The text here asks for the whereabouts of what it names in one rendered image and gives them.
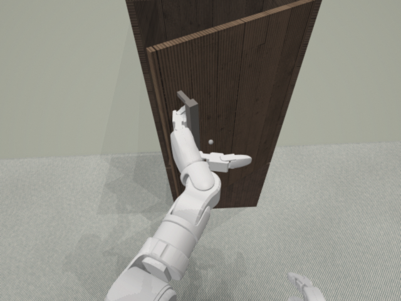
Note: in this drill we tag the cupboard door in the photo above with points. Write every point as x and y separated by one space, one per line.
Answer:
240 74

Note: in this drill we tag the handle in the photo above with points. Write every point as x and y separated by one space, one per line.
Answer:
192 114

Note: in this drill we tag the robot right hand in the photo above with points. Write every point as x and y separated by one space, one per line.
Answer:
304 286

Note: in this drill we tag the robot left hand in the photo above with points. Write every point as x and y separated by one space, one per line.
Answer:
185 151

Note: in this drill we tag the robot left upper arm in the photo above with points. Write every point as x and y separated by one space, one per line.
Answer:
138 285

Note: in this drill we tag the left robot forearm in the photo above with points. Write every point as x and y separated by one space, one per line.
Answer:
166 254

